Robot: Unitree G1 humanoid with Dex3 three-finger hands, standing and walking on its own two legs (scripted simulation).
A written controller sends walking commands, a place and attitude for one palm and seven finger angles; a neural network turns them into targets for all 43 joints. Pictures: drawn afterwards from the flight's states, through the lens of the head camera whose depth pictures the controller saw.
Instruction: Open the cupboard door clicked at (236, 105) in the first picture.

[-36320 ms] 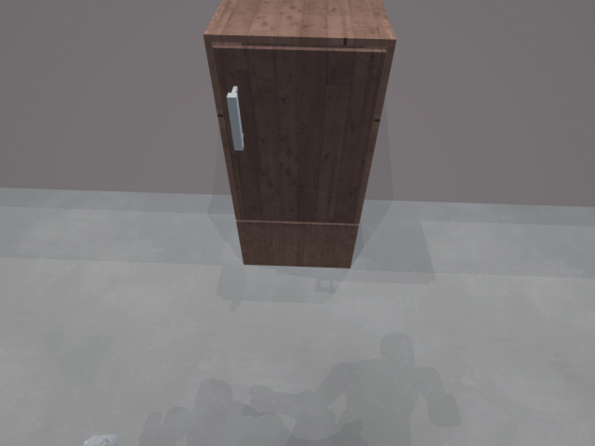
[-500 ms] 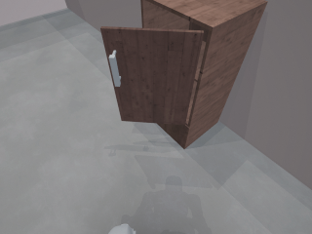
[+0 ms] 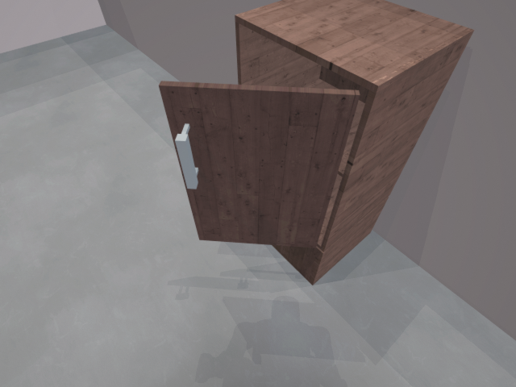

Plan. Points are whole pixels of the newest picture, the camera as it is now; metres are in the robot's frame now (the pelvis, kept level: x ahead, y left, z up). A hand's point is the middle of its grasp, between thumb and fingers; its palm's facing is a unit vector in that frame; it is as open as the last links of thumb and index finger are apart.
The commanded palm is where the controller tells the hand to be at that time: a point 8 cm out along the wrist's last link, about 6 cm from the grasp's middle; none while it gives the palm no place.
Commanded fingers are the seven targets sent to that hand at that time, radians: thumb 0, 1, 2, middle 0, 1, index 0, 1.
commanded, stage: come to a stop and stand still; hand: left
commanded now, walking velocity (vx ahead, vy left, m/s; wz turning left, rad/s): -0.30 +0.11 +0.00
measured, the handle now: (189, 157) +0.60 +0.20 -0.04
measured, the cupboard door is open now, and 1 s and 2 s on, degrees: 45 45 45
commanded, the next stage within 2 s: look again from close up in 1.14 s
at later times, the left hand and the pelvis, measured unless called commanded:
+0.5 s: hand out of the picture +0.08 +0.20 -0.17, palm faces +0.06 -0.97 -0.25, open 7.4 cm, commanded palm none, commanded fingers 0.00 0.90 0.90 -0.20 -0.30 -0.20 -0.30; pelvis +0.02 +0.00 +0.00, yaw +1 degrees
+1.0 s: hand out of the picture -0.04 +0.17 -0.17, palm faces +0.05 -0.98 -0.20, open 7.4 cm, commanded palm none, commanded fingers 0.00 0.90 0.90 -0.20 -0.30 -0.20 -0.30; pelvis -0.03 +0.00 +0.00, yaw +2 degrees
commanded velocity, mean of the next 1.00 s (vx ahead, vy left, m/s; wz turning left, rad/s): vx -0.06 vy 0.01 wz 0.00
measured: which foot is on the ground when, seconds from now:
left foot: down 0.00-1.00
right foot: down 0.00-1.00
